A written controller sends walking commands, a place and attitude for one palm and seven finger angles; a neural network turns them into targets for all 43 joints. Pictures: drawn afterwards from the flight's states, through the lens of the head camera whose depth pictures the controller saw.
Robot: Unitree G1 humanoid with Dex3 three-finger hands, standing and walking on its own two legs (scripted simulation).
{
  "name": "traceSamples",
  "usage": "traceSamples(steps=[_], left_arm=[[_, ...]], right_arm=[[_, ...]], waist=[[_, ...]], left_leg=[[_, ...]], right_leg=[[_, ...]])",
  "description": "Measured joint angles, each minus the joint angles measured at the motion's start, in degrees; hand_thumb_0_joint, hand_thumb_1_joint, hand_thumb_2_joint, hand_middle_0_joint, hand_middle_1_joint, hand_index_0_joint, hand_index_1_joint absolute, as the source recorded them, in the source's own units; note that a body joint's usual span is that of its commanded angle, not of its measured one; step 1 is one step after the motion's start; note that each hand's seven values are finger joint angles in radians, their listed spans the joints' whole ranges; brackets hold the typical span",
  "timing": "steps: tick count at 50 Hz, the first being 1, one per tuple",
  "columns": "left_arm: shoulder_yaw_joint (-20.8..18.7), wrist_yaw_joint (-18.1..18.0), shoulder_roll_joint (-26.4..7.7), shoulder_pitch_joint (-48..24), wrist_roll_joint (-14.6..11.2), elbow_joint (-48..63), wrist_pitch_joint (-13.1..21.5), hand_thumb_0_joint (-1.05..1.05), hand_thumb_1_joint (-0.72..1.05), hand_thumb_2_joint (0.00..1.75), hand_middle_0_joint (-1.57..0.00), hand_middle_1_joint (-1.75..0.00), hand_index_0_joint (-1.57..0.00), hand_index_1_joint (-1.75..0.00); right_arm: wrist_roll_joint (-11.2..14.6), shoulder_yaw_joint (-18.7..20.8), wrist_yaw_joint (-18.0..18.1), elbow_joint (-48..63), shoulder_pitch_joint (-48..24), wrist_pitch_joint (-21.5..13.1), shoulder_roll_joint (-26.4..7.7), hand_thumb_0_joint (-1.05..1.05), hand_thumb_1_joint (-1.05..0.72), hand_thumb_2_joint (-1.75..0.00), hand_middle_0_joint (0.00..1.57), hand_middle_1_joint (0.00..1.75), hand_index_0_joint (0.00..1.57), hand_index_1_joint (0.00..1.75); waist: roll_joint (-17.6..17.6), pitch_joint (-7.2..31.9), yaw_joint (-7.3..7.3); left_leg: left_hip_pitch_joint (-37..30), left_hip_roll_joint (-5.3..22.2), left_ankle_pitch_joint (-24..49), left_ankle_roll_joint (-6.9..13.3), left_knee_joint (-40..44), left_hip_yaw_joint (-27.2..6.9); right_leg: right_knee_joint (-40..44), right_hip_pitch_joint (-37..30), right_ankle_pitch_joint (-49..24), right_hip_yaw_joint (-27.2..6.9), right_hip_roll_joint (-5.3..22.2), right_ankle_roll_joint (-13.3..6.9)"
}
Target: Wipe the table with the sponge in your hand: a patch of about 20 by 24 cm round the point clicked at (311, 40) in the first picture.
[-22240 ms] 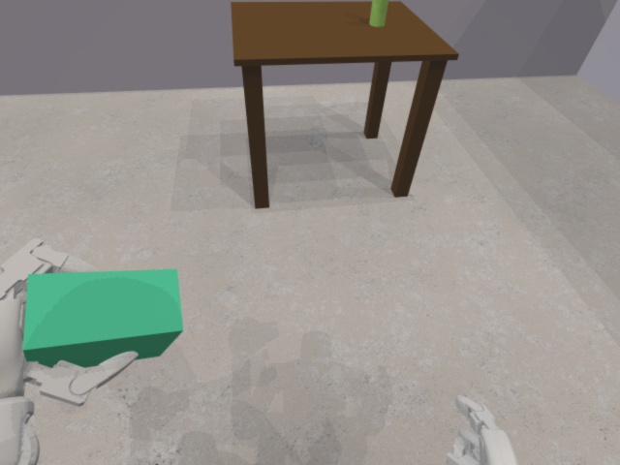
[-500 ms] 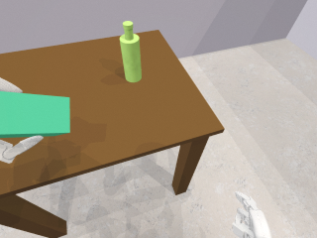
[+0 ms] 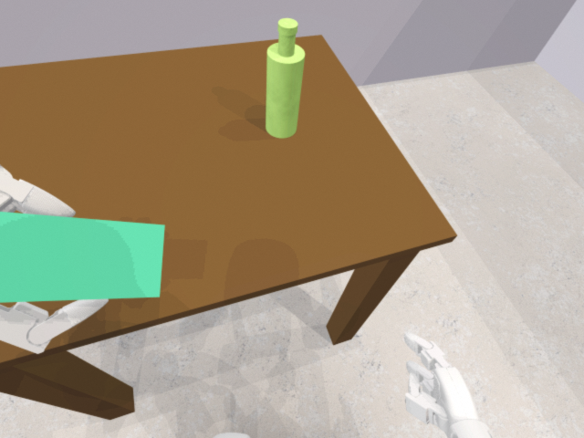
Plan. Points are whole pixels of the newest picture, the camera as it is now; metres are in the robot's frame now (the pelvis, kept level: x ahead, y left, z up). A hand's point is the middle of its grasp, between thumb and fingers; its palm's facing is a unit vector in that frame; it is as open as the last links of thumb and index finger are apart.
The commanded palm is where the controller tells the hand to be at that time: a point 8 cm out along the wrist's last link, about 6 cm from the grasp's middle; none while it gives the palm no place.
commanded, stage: come to a stop and stand still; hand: left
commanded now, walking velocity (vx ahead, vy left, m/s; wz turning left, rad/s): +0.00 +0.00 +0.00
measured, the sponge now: (100, 259) +0.25 +0.21 +0.16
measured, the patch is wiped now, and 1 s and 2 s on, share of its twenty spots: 0.00 0.00 0.00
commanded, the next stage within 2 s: look again from close up in 0.08 s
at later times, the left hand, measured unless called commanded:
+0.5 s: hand (62, 299) +0.21 +0.23 +0.17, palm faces +0.36 -0.85 -0.38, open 10.5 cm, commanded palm +0.14 +0.26 +0.18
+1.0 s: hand (36, 248) +0.24 +0.25 +0.19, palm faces +0.43 -0.82 -0.39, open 10.5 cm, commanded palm +0.16 +0.26 +0.18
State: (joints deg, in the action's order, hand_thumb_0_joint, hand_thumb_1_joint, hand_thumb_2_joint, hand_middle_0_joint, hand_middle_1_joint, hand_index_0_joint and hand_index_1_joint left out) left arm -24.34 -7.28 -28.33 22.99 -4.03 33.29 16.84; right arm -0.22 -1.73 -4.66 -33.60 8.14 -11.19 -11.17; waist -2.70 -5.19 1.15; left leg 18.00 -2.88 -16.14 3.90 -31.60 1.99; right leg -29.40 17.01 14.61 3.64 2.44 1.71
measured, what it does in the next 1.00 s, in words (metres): stands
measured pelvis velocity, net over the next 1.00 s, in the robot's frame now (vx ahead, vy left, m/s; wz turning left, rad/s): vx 0.00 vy -0.01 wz -0.03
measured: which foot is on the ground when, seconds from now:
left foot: down 0.00-1.00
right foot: down 0.00-1.00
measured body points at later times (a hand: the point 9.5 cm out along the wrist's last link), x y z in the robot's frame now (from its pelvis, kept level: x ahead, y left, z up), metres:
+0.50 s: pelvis -0.02 -0.01 +0.01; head +0.00 +0.00 +0.46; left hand +0.18 +0.27 +0.19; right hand +0.16 -0.24 -0.06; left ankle +0.00 +0.07 -0.73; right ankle +0.00 -0.14 -0.73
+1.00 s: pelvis +0.00 -0.01 +0.00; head +0.03 +0.01 +0.45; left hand +0.21 +0.29 +0.21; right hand +0.16 -0.24 -0.07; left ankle +0.00 +0.07 -0.73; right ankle +0.00 -0.14 -0.73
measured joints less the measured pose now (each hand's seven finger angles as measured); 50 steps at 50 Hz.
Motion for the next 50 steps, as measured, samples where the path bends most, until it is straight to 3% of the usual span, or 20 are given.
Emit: traceSamples(steps=[4,8,13,16,27,38,40,42,44,47,50], left_arm=[[0.39,1.01,1.65,2.95,-0.19,-1.95,-0.82,-0.01,-0.54,1.03,-0.71,-1.32,-0.72,-1.32],[1.89,1.11,4.48,2.88,0.21,-6.90,-3.88,-0.01,-0.54,1.03,-0.71,-1.32,-0.72,-1.32],[4.89,0.28,8.61,1.71,1.26,-7.90,-7.42,-0.01,-0.54,1.03,-0.71,-1.32,-0.72,-1.32],[6.48,-0.12,9.36,1.42,1.79,-6.07,-8.16,-0.01,-0.54,1.03,-0.71,-1.32,-0.72,-1.32],[4.16,-0.49,7.18,1.94,1.64,-6.94,-7.09,-0.01,-0.54,1.03,-0.71,-1.32,-0.72,-1.31],[6.68,-0.10,8.83,3.91,2.17,-7.18,-8.37,-0.01,-0.54,1.03,-0.71,-1.32,-0.72,-1.31],[6.84,1.32,2.39,-2.42,3.91,-8.50,-6.42,-0.01,-0.54,1.03,-0.71,-1.32,-0.72,-1.31],[3.43,1.13,-2.68,-9.36,4.85,-10.69,-3.91,-0.01,-0.54,1.03,-0.72,-1.32,-0.72,-1.31],[-0.86,0.31,-4.85,-13.26,4.07,-13.12,-1.63,-0.01,-0.54,1.03,-0.72,-1.32,-0.72,-1.31],[-4.13,-0.56,-3.23,-11.48,1.54,-13.21,-0.51,-0.01,-0.54,1.03,-0.72,-1.32,-0.72,-1.31],[-0.87,-0.34,1.90,-4.57,-0.07,-9.82,0.39,-0.01,-0.54,1.03,-0.71,-1.32,-0.72,-1.31]], right_arm=[[0.34,0.73,1.21,0.92,-1.47,2.22,-0.03,0.01,-0.91,-0.90,0.20,0.30,0.21,0.30],[0.60,0.96,2.79,1.28,-1.47,4.03,-0.74,0.01,-0.91,-0.90,0.20,0.30,0.21,0.30],[0.69,0.69,4.11,1.09,-0.34,4.65,-1.77,0.01,-0.91,-0.90,0.20,0.30,0.21,0.30],[0.67,0.40,4.58,0.99,0.31,4.66,-1.85,0.01,-0.91,-0.90,0.20,0.30,0.21,0.30],[0.59,0.13,5.37,0.90,2.14,5.58,-0.85,0.02,-0.91,-0.90,0.20,0.30,0.21,0.30],[0.43,0.96,6.03,-0.12,3.59,5.64,-2.21,0.02,-0.91,-0.90,0.20,0.30,0.21,0.30],[2.30,-0.63,8.45,2.80,6.31,5.31,-2.76,0.02,-0.91,-0.90,0.20,0.30,0.20,0.30],[1.63,-1.57,7.95,2.12,6.30,4.28,-1.69,0.02,-0.91,-0.90,0.20,0.30,0.20,0.30],[0.43,-2.27,6.41,1.18,5.35,3.88,-1.08,0.02,-0.91,-0.90,0.20,0.30,0.20,0.30],[-0.16,-1.89,4.01,1.17,5.35,2.97,-1.00,0.02,-0.91,-0.90,0.20,0.30,0.21,0.30],[0.15,-0.71,2.15,1.14,6.27,1.37,-1.92,0.02,-0.91,-0.90,0.20,0.30,0.21,0.30]], waist=[[0.51,1.16,0.29],[1.04,1.30,0.97],[1.25,0.54,1.75],[1.23,0.27,1.66],[2.69,1.96,-0.96],[2.49,1.27,-0.90],[2.13,1.47,0.26],[0.30,1.53,0.88],[-0.25,2.12,0.86],[0.49,3.66,0.15],[1.17,3.94,0.06]], left_leg=[[-1.05,-0.16,1.20,0.18,2.09,0.79],[-2.09,0.11,2.09,0.07,3.25,0.89],[-3.31,0.70,2.65,-0.13,3.68,0.79],[-3.90,1.01,2.92,-0.36,3.86,0.73],[-4.44,2.47,3.50,-1.15,4.63,1.06],[-4.65,2.43,3.02,-0.97,4.20,1.04],[-2.09,2.03,2.20,-0.83,1.86,-0.45],[-0.43,1.33,2.00,-1.19,0.46,-1.12],[1.09,1.76,1.15,-1.54,-1.14,-1.13],[1.81,2.48,-0.08,-1.44,-1.93,-0.43],[0.57,2.04,-0.53,-0.79,-0.87,0.78]], right_leg=[[1.20,-0.38,-0.94,-0.82,0.11,0.19],[2.58,-1.46,-2.03,-0.91,-0.21,0.04],[3.88,-3.04,-3.13,-0.79,-0.83,-0.36],[4.34,-3.73,-3.54,-0.72,-1.15,-0.60],[6.97,-4.82,-5.31,-1.06,-2.67,-1.43],[6.69,-5.12,-4.91,-1.05,-2.63,-1.32],[2.52,-2.48,-0.90,-0.91,-2.85,-0.14],[-0.03,-0.54,0.08,-0.54,-2.32,-1.25],[-0.27,0.59,-2.03,-0.56,-2.78,-2.29],[-0.13,1.18,-0.95,-1.32,-3.50,-2.34],[0.24,0.57,-0.38,-2.57,-3.08,-1.60]])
